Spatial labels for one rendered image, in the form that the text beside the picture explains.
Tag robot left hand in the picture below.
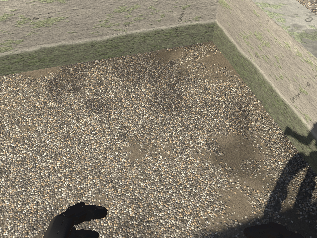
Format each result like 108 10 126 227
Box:
43 201 108 238

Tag robot right hand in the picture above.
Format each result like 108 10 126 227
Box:
244 221 306 238

